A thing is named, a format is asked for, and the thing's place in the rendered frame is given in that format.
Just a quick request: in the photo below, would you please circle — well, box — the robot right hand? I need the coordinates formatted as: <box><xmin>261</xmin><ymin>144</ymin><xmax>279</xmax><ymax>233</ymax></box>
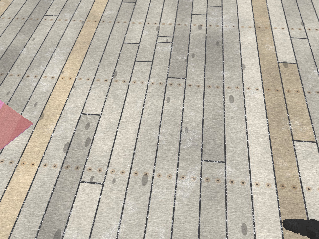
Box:
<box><xmin>282</xmin><ymin>218</ymin><xmax>319</xmax><ymax>239</ymax></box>

